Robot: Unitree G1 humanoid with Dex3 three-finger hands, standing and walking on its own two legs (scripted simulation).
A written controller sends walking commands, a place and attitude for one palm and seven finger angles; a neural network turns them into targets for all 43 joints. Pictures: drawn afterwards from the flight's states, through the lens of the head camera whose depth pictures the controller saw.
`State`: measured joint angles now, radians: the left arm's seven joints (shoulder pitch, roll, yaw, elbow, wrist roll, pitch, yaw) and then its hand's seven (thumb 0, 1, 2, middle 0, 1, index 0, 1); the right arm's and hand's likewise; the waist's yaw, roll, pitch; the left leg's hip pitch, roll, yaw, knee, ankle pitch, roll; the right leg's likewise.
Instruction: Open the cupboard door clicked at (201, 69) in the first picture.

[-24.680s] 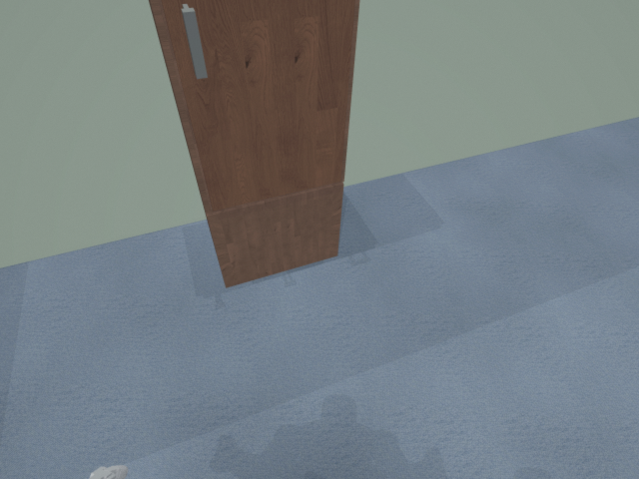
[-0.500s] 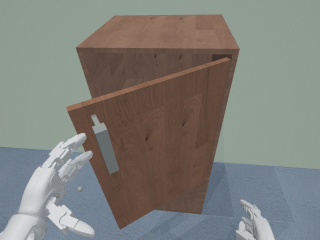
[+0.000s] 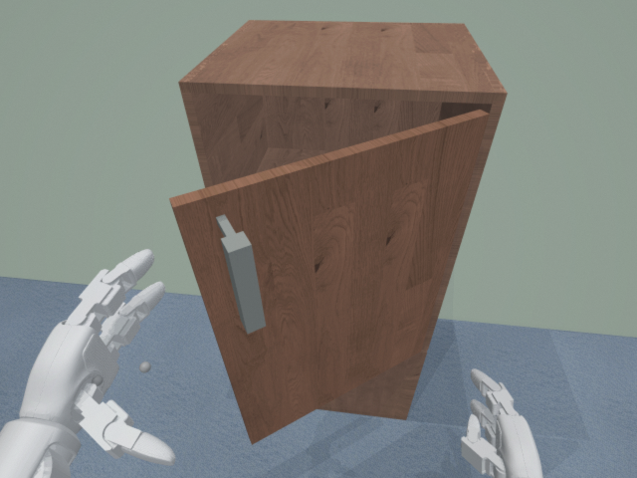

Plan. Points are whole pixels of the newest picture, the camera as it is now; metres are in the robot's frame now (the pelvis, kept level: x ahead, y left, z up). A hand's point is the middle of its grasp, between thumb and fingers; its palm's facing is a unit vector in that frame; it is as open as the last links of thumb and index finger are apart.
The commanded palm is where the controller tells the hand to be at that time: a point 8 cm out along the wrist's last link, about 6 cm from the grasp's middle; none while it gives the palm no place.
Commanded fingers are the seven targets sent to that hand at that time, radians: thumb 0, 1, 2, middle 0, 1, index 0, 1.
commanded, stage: draw the hand back to the body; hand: left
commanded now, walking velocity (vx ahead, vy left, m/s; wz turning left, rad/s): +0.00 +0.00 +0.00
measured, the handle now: (238, 274) +0.29 +0.13 +0.16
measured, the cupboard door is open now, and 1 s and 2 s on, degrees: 36 36 36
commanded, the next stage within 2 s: step back with the hand held close in 1.34 s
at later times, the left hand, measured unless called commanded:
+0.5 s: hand (99, 358) +0.18 +0.23 +0.16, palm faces +0.32 -0.89 -0.33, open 14.6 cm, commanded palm +0.13 +0.28 +0.18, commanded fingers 0.00 0.13 0.57 -0.17 -0.30 -0.17 -0.30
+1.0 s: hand (101, 309) +0.22 +0.26 +0.17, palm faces +0.41 -0.82 -0.40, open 8.7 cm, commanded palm +0.17 +0.30 +0.18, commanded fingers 0.00 0.90 0.90 -0.20 -0.30 -0.20 -0.30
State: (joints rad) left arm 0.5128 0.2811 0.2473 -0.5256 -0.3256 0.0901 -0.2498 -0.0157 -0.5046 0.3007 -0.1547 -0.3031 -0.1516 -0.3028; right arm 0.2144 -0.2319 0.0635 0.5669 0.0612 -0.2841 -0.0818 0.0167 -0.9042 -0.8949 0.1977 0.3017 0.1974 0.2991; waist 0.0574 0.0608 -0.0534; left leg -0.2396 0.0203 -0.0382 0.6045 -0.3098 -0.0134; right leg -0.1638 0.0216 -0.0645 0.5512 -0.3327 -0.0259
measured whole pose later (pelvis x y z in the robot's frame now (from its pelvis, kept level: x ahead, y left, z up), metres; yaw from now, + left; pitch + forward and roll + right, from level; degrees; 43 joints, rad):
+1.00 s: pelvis +0.02 +0.01 +0.01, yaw -2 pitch -4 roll +0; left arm 0.48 0.34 0.31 -0.42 -0.06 -0.08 0.12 0.00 0.66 0.80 -0.20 -0.30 -0.20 -0.30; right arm 0.19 -0.23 0.02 0.63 0.00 -0.09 -0.08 0.02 -0.90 -0.89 0.20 0.30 0.20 0.30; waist 0.07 0.06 0.02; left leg -0.11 0.01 0.01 0.45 -0.27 0.00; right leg -0.06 0.01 -0.02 0.41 -0.29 -0.01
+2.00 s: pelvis -0.06 +0.03 +0.00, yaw -4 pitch -2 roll -1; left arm 0.57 0.42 0.42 -0.52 -0.03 -0.17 0.14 0.01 0.88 0.90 -0.21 -0.30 -0.21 -0.30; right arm 0.21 -0.23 -0.01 0.54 0.02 -0.02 -0.09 0.01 -0.91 -0.89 0.20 0.30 0.20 0.30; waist 0.00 0.02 0.04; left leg -0.33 0.01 0.04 0.54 -0.18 0.03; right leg -0.29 0.01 0.02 0.51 -0.19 0.02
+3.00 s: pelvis -0.31 +0.05 +0.01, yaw -4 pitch -2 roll -1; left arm 0.61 0.45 0.40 -0.53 -0.03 -0.18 0.14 0.01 0.89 0.90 -0.21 -0.30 -0.21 -0.30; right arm 0.27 -0.19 0.00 0.61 -0.01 -0.11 -0.06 0.01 -0.90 -0.89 0.20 0.30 0.20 0.30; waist -0.05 -0.02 -0.03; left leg -0.36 -0.03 0.01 0.45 -0.22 0.04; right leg -0.22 0.05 -0.07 0.66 -0.53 -0.05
